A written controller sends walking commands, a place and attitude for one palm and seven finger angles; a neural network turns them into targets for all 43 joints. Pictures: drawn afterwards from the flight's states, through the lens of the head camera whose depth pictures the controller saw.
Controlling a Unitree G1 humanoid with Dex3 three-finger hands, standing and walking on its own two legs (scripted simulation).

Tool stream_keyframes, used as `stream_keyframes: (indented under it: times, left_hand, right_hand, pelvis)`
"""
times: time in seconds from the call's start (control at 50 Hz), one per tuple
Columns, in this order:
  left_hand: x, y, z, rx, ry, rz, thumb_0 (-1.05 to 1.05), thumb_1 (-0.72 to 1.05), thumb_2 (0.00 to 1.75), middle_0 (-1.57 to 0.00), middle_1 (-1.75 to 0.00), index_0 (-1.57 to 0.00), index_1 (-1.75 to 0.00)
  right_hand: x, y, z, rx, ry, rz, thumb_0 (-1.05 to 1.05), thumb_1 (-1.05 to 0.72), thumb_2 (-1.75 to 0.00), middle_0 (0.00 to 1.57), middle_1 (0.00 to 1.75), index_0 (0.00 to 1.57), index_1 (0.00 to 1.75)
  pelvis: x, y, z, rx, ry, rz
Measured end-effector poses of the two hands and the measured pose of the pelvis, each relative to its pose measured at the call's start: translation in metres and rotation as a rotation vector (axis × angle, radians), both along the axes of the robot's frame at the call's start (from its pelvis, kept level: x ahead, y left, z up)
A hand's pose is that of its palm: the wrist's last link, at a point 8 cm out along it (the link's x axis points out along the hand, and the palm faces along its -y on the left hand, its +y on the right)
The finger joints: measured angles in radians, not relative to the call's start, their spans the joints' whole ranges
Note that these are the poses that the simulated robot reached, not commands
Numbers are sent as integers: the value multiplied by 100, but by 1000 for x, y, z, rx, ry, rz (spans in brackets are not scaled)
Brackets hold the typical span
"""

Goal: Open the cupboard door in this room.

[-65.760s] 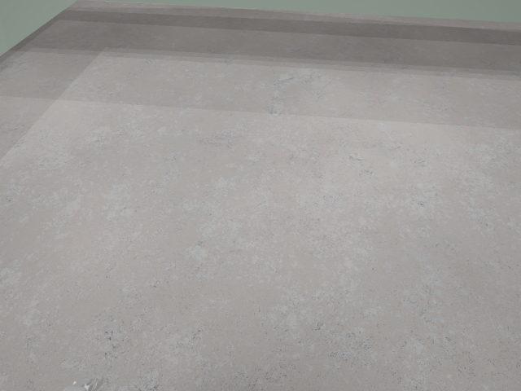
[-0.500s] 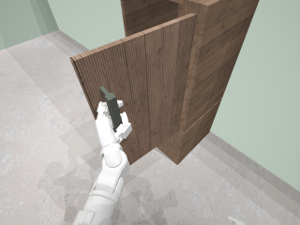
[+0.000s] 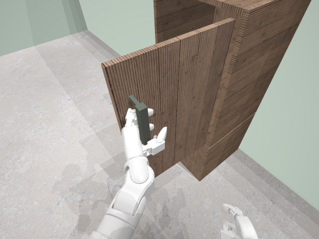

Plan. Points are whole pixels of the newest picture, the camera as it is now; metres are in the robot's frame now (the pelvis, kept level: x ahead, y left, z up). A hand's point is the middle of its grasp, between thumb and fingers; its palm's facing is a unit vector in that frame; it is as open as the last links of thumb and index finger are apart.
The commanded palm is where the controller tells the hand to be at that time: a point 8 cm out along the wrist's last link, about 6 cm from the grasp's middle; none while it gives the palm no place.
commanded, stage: open thumb and fingers to let go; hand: left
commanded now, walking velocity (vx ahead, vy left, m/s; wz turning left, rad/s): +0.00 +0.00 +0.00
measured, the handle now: (140, 123) +0.38 +0.08 +0.10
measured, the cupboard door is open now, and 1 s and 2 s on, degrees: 87 91 90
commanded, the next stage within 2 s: slide the hand sideways off the handle in 0.52 s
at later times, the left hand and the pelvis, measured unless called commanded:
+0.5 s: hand (158, 140) +0.33 +0.03 +0.10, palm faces +0.32 -0.95 -0.04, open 15.3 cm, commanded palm +0.29 +0.07 +0.09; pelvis -0.02 +0.00 +0.00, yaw +0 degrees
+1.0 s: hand (156, 152) +0.29 +0.03 +0.09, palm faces -0.14 -0.99 +0.01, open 16.3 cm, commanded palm +0.27 +0.08 +0.09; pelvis -0.03 +0.02 +0.00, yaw -1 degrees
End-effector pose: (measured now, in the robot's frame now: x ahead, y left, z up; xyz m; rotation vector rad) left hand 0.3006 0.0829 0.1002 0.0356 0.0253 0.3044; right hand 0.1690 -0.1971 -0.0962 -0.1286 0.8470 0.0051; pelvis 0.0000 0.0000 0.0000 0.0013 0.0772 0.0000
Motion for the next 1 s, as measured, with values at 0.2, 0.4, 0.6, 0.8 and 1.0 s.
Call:
stream_keyframes:
  times: [0.2,0.4,0.6,0.8,1.0]
  left_hand:
    - [0,-3,-2,-4,14,20,1,-23,42,-32,-122,-30,-122]
    - [-9,-6,-2,3,0,19,0,-46,32,-26,-93,-24,-93]
    - [-9,-5,-1,-3,1,16,-1,-50,31,-31,-59,-27,-68]
    - [-16,14,-5,51,-51,-412,-1,-50,31,-23,-41,-15,-44]
    - [-19,6,-7,-42,-42,-443,-1,-51,30,-16,-33,-16,-33]
  right_hand:
    - [-41,-22,-11,-44,90,-60,2,-91,-89,20,29,20,30]
    - [-43,-32,-4,-61,41,-75,2,-91,-89,20,29,20,30]
    - [-31,-19,0,-51,-1,-35,2,-91,-89,20,29,20,30]
    - [-42,-10,1,-52,-28,-36,2,-91,-89,20,29,20,30]
    - [-63,-6,4,-28,-58,-65,2,-91,-89,20,29,20,30]
  pelvis:
    - [-5,-2,1,3,-2,-9]
    - [-12,-4,2,2,-14,-10]
    - [-19,-2,2,0,-17,-1]
    - [-28,5,1,3,-39,8]
    - [-31,15,1,8,-44,-25]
